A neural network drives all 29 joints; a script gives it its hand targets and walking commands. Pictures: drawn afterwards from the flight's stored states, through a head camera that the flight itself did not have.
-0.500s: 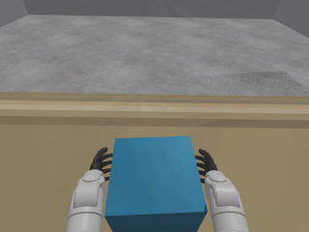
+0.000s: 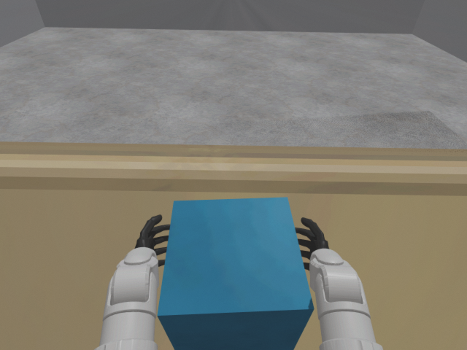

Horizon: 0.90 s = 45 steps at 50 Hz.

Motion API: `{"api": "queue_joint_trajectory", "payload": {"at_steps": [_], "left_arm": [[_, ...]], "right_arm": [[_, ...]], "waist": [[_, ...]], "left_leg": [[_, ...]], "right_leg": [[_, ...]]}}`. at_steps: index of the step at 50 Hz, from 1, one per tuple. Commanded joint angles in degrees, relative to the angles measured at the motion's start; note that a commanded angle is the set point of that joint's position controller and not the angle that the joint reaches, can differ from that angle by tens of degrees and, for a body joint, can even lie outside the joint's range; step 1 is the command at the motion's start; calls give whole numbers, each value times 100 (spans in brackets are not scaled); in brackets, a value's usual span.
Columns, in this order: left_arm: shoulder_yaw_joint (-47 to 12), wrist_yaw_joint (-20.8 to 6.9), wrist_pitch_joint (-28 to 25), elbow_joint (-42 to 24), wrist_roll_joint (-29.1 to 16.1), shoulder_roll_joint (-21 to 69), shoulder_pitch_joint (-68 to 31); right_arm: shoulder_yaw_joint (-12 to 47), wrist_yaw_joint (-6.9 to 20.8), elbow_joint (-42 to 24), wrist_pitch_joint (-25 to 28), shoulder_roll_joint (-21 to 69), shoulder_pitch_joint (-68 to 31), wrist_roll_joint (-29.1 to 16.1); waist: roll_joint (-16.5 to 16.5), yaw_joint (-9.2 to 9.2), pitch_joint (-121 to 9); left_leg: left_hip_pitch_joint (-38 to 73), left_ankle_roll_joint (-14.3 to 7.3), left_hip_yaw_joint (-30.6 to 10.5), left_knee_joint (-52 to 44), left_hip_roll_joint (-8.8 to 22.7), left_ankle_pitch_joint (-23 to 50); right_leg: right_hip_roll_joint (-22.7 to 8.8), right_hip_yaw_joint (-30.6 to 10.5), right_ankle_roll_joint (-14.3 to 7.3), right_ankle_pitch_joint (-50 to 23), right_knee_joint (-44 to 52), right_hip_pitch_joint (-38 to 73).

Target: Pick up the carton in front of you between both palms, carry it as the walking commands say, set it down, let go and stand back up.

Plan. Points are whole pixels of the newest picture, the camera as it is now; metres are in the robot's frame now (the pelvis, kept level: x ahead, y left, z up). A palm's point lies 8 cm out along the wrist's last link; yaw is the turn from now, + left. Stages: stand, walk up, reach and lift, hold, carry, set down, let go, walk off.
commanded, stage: hold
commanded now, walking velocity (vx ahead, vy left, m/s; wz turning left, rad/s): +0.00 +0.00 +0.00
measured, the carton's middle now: (233, 282) +0.29 +0.00 -0.02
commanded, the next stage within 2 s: carry in 0.82 s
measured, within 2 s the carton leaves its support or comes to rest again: neither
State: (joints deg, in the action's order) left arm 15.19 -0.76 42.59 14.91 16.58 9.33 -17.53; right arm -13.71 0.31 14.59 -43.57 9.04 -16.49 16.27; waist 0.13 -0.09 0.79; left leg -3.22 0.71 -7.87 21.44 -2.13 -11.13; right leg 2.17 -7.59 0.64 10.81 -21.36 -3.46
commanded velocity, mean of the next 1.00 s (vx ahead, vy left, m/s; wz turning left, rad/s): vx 0.11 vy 0.00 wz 0.00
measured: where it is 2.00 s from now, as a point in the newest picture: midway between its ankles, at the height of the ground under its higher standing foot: (224, 320)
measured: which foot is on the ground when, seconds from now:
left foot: down 0.00-1.00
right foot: down 0.00-1.00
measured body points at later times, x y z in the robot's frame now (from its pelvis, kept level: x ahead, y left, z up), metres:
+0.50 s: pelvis +0.01 +0.00 +0.00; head -0.04 +0.00 +0.45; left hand +0.31 +0.15 +0.05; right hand +0.31 -0.15 +0.04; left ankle +0.02 +0.13 -0.74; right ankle +0.02 -0.13 -0.75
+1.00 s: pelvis +0.02 +0.01 -0.01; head -0.01 +0.01 +0.44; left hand +0.32 +0.16 +0.05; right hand +0.32 -0.15 +0.05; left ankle +0.02 +0.14 -0.74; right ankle +0.02 -0.13 -0.74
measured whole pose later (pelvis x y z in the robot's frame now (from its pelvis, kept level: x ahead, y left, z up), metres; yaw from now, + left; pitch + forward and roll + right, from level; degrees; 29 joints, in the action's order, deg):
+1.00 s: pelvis +0.02 +0.01 -0.01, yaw +1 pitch +0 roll +0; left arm 9.6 1.5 47.4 4.1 12.3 8.3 -13.2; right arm -9.7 -1.5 3.5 -47.9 7.7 -11.8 11.5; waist -0.6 0.3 -6.5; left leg -14.4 0.3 -2.2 30.8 0.2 -19.7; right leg -0.4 -2.8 0.7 16.7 -28.9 -13.5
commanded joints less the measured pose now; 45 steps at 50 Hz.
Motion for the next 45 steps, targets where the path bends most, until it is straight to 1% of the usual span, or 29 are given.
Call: {"api": "queue_joint_trajectory", "payload": {"at_steps": [1,15,22,29,40,41,42,43,44,45], "left_arm": [[-3163,-1358,-88,99,-1458,5269,-2757],[-3206,-1325,-60,-108,-1482,5216,-2433],[-3253,-1309,-47,-231,-1515,5190,-2296],[-3276,-1301,-46,-277,-1530,5181,-2264],[-3247,-1310,-57,-194,-1512,5199,-2398],[-3339,-1313,-43,-196,-1568,5209,-2490],[-3346,-1304,-32,-205,-1591,5207,-2469],[-3478,-1287,-20,-348,-1650,5229,-2470],[-3609,-1264,4,-533,-1722,5248,-2540],[-3744,-1232,42,-728,-1817,5260,-2589]], "right_arm": [[3146,1359,-219,233,5177,-3166,-1512],[3198,1327,-437,201,5141,-2852,-1561],[3238,1309,-554,181,5110,-2705,-1587],[3259,1301,-599,175,5094,-2672,-1599],[3228,1308,-508,190,5098,-2802,-1576],[3255,1318,-543,181,5111,-2876,-1598],[3290,1317,-574,175,5103,-2865,-1636],[3411,1309,-736,169,5132,-2932,-1719],[3553,1293,-900,147,5150,-3023,-1816],[3687,1271,-1068,110,5145,-3087,-1913]], "waist": [[-9,6,-1198],[-3,8,-1283],[1,14,-1281],[1,15,-1256],[-2,14,-1207],[-149,-9,-1112],[-135,21,-1183],[-126,2,-1097],[-147,2,-1052],[-222,-7,-1072]], "left_leg": [[95,19,415,-379,-308,430],[257,42,381,-387,-335,972],[289,47,366,-390,-341,1122],[272,43,363,-389,-341,1097],[216,34,379,-383,-333,875],[-558,-59,177,16,625,-85],[-678,-94,46,-110,583,-1328],[-980,-134,74,-102,481,-2351],[-1194,-157,123,-11,438,-2787],[-1274,-150,224,166,427,-2526]], "right_leg": [[303,396,20,-360,373,199],[328,377,43,-896,383,378],[336,367,45,-1057,387,427],[336,367,41,-1037,384,421],[324,380,27,-798,378,344],[-647,217,-55,188,-22,-372],[-668,-78,-108,1483,230,-617],[-648,-136,-162,2619,307,-933],[-659,-166,-206,3145,319,-1072],[-719,-175,-238,2988,300,-1077]]}}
